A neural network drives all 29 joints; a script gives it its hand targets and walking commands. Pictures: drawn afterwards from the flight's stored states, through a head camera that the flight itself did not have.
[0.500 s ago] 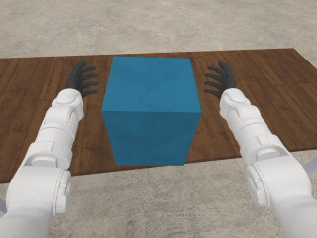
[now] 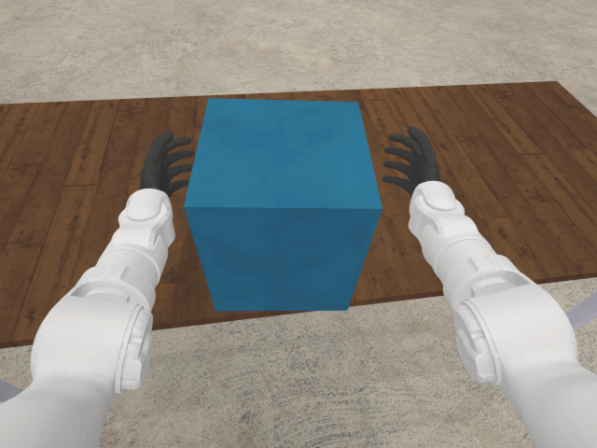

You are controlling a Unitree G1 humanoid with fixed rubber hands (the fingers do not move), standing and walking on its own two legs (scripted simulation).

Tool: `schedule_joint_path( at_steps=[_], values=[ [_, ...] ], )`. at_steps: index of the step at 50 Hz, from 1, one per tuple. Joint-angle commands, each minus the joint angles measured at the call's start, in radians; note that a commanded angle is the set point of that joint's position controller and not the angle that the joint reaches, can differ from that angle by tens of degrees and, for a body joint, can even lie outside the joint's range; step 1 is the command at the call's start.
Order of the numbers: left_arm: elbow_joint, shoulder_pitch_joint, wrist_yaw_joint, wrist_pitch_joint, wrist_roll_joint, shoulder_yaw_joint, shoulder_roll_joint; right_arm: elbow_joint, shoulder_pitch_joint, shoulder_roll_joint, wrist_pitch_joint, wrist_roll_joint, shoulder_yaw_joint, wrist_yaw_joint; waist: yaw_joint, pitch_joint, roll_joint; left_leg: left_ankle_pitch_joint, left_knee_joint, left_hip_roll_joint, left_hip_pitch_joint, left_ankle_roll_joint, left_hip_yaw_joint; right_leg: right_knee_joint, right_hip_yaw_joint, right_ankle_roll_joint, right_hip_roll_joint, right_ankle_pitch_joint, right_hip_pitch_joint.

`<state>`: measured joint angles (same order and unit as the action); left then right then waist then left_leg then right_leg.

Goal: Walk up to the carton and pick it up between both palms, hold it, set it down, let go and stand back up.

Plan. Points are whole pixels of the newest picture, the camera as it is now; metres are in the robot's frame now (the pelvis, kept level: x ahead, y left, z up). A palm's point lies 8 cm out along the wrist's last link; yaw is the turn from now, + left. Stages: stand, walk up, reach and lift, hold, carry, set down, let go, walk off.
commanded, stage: reach and lift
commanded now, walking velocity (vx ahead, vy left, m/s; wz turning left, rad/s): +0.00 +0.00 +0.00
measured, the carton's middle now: (283, 212) +0.44 +0.04 +0.05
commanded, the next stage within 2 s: none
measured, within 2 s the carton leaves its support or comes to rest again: neither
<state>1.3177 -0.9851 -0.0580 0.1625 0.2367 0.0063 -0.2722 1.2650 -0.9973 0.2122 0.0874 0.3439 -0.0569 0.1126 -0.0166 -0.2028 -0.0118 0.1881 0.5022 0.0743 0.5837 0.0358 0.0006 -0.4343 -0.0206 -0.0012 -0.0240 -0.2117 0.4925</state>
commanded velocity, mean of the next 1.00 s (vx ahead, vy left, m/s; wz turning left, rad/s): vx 0.00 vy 0.00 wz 0.00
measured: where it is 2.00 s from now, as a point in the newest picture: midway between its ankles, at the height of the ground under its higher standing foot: outside the picture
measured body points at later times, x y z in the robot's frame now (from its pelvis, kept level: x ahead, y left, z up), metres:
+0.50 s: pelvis +0.00 +0.01 +0.01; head +0.05 +0.03 +0.45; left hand +0.45 +0.19 +0.10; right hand +0.45 -0.12 +0.11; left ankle +0.02 +0.14 -0.73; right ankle -0.02 -0.12 -0.73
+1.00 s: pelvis +0.02 +0.01 +0.02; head +0.05 +0.03 +0.46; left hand +0.43 +0.18 +0.10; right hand +0.44 -0.13 +0.10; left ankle +0.02 +0.14 -0.73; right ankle -0.02 -0.12 -0.73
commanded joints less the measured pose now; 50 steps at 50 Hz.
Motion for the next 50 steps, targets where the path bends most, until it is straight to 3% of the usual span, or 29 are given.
schedule_joint_path(
  at_steps=[1, 6, 10, 17, 18, 20, 22, 24, 27, 30, 34, 41, 50],
  values=[
    [-0.106, -0.442, 0.006, 0.056, -0.008, -0.015, -0.096, -0.108, -0.422, 0.140, 0.051, 0.024, -0.019, -0.008, -0.002, -0.591, 0.048, -0.457, 0.062, -0.057, -0.406, 0.043, 0.039, 0.005, -0.011, -0.034, -0.010, 0.386, -0.102],
    [-0.112, -0.443, 0.000, 0.067, -0.035, -0.039, -0.071, -0.127, -0.426, 0.113, 0.064, 0.026, -0.024, -0.011, -0.018, -0.588, 0.033, -0.448, 0.053, -0.058, -0.384, 0.040, 0.043, 0.003, -0.009, -0.038, -0.009, 0.376, -0.105],
    [-0.141, -0.472, -0.008, 0.076, -0.063, -0.059, 0.000, -0.161, -0.445, 0.048, 0.056, -0.023, 0.014, -0.013, -0.014, -0.588, 0.032, -0.425, 0.045, -0.056, -0.401, 0.039, 0.045, 0.019, -0.011, -0.029, -0.007, 0.326, -0.075],
    [-0.185, -0.504, -0.007, 0.066, -0.224, -0.165, 0.125, -0.193, -0.425, -0.053, 0.067, -0.246, 0.204, 0.012, 0.022, -0.584, 0.039, -0.430, 0.014, -0.063, -0.438, 0.046, 0.067, 0.045, -0.016, -0.023, -0.007, 0.351, -0.123],
    [-0.211, -0.510, 0.006, 0.062, -0.266, -0.188, 0.204, -0.193, -0.420, -0.146, 0.065, -0.295, 0.235, 0.005, 0.016, -0.544, 0.039, -0.438, 0.005, -0.063, -0.475, 0.038, 0.072, 0.058, -0.026, -0.026, -0.005, 0.346, -0.126],
    [-0.246, -0.528, 0.055, 0.046, -0.364, -0.220, 0.361, -0.248, -0.426, -0.332, 0.076, -0.427, 0.281, -0.036, 0.011, -0.530, 0.052, -0.464, -0.029, -0.063, -0.537, 0.045, 0.086, 0.090, -0.048, -0.023, -0.008, 0.348, -0.175],
    [-0.219, -0.511, 0.137, 0.028, -0.491, -0.237, 0.643, -0.299, -0.438, -0.648, 0.086, -0.608, 0.338, -0.124, 0.010, -0.519, 0.065, -0.463, -0.066, -0.063, -0.579, 0.057, 0.104, 0.117, -0.059, -0.011, -0.013, 0.353, -0.234],
    [-0.204, -0.422, 0.155, 0.034, -0.535, -0.230, 0.717, -0.289, -0.385, -0.701, 0.095, -0.649, 0.358, -0.176, 0.004, -0.497, 0.101, -0.466, -0.084, -0.062, -0.599, 0.073, 0.100, 0.142, -0.066, 0.021, -0.022, 0.322, -0.312],
    [-0.278, -0.387, 0.152, -0.016, -0.601, -0.293, 0.698, -0.301, -0.346, -0.697, 0.089, -0.725, 0.396, -0.197, -0.006, -0.389, 0.067, -0.506, -0.104, -0.059, -0.635, 0.066, 0.117, 0.154, -0.083, -0.004, -0.032, 0.319, -0.339],
    [-0.350, -0.378, 0.153, -0.076, -0.628, -0.321, 0.707, -0.321, -0.333, -0.716, 0.084, -0.745, 0.401, -0.205, -0.029, -0.312, 0.026, -0.485, -0.136, -0.061, -0.616, 0.045, 0.137, 0.163, -0.084, -0.025, -0.030, 0.284, -0.382],
    [-0.425, -0.371, 0.157, -0.117, -0.625, -0.317, 0.724, -0.369, -0.337, -0.745, 0.092, -0.759, 0.388, -0.210, -0.035, -0.305, 0.009, -0.470, -0.148, -0.067, -0.611, 0.028, 0.160, 0.156, -0.078, -0.042, -0.022, 0.315, -0.426],
    [-0.474, -0.334, 0.173, -0.142, -0.623, -0.304, 0.734, -0.410, -0.304, -0.790, 0.093, -0.773, 0.371, -0.203, -0.039, -0.281, 0.009, -0.417, -0.167, -0.081, -0.577, 0.004, 0.174, 0.135, -0.072, -0.062, -0.003, 0.386, -0.499],
    [-0.503, -0.299, 0.183, -0.155, -0.616, -0.284, 0.744, -0.425, -0.276, -0.813, 0.101, -0.768, 0.343, -0.192, -0.035, -0.269, 0.006, -0.437, -0.167, -0.082, -0.567, -0.004, 0.172, 0.118, -0.079, -0.070, -0.002, 0.451, -0.523]
  ],
)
